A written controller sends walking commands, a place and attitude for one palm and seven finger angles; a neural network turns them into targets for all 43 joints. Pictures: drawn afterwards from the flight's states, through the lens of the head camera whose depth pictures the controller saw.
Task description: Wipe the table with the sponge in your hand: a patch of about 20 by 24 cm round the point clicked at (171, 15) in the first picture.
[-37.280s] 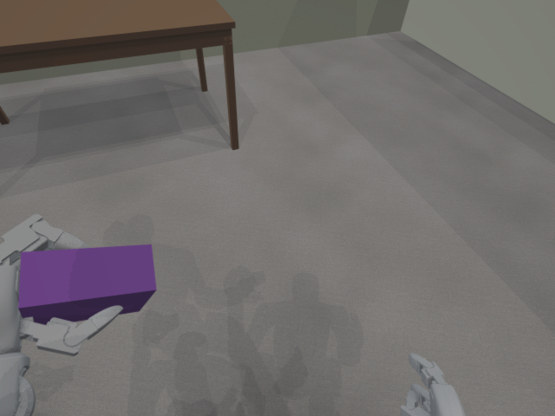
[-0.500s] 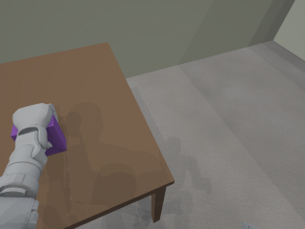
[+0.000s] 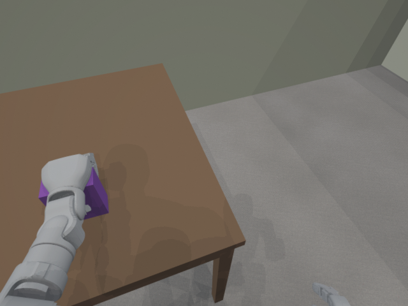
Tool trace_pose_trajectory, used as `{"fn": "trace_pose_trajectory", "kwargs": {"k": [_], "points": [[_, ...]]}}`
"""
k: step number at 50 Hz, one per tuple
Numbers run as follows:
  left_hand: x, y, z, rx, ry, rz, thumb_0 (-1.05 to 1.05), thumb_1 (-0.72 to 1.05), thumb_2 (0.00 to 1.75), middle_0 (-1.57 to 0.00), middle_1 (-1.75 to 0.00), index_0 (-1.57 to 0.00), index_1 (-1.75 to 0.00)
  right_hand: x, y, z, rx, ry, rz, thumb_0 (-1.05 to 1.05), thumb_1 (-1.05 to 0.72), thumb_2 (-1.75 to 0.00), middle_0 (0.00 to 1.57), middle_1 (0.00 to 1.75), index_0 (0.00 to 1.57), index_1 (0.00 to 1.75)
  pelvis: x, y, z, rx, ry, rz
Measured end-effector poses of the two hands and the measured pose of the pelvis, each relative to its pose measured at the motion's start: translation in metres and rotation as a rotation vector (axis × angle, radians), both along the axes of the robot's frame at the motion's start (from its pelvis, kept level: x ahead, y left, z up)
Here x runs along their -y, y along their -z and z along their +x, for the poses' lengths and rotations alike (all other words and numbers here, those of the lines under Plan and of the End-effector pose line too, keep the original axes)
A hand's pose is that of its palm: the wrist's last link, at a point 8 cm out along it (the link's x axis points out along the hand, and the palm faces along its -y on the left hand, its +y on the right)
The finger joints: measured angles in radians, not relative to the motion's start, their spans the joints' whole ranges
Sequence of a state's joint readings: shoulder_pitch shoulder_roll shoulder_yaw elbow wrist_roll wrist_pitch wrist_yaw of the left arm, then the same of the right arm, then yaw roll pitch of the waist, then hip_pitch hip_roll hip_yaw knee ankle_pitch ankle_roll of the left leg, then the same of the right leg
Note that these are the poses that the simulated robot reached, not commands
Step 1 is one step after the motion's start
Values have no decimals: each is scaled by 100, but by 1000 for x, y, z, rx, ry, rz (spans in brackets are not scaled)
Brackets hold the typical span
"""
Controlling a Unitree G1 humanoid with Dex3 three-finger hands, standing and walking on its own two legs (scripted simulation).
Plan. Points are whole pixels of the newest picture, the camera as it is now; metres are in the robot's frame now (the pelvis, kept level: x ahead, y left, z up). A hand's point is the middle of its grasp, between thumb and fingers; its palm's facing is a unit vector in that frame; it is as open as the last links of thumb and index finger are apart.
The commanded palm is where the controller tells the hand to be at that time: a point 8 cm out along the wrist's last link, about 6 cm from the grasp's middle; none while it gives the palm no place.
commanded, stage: wipe back along the first lane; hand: left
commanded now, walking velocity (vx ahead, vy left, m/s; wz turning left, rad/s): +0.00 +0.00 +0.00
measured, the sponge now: (80, 201) +0.33 +0.32 -0.02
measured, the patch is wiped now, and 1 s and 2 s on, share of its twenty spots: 1.00 1.00 1.00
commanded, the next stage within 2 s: lift the sponge slowly off the table in 1.16 s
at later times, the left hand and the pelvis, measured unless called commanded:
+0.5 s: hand (79, 202) +0.30 +0.29 +0.02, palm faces -0.03 -0.04 -1.00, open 9.5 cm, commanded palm +0.26 +0.28 +0.06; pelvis +0.00 -0.01 +0.00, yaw +0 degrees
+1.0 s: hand (80, 226) +0.25 +0.27 +0.02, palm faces -0.03 -0.06 -1.00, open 9.4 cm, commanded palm +0.21 +0.25 +0.06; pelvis +0.02 -0.02 +0.00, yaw +0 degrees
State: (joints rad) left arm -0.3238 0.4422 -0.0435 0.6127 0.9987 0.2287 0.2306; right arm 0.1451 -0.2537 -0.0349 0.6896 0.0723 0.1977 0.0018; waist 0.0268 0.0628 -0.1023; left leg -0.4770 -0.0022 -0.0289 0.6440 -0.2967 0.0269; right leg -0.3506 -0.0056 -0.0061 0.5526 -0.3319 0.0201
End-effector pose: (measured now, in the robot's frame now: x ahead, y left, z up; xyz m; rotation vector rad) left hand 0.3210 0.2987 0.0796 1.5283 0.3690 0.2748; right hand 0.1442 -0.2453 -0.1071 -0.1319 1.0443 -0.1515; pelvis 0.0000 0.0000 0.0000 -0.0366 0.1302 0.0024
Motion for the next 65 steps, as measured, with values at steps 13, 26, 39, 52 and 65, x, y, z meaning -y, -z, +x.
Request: {"fn": "trace_pose_trajectory", "kwargs": {"k": [13,26,39,52,65], "points": [[5,1,-11,-6,-13,3,-1,-46,111,-75,-148,-77,-146,1,-6,6,40,-23,-13,1,-91,-90,20,30,20,30,3,0,-6,12,-2,1],[15,1,-39,23,-14,-11,-1,-46,111,-74,-149,-76,-147,8,-10,23,88,-29,-3,1,-91,-90,20,30,19,30,7,-1,5,32,5,6],[27,1,-63,19,-39,-21,0,-45,111,-73,-149,-76,-147,-4,-20,62,182,-90,28,1,-91,-90,20,30,19,30,14,-2,10,51,-1,15],[40,0,-93,31,-9,-30,2,-46,111,-74,-149,-77,-147,-2,-26,73,236,-100,42,1,-91,-90,20,30,19,30,16,-2,15,63,11,18],[49,1,-115,44,-23,-44,2,-45,111,-74,-149,-77,-146,-7,-25,65,237,-104,48,1,-91,-90,20,30,19,30,15,-2,6,82,11,20]]}}
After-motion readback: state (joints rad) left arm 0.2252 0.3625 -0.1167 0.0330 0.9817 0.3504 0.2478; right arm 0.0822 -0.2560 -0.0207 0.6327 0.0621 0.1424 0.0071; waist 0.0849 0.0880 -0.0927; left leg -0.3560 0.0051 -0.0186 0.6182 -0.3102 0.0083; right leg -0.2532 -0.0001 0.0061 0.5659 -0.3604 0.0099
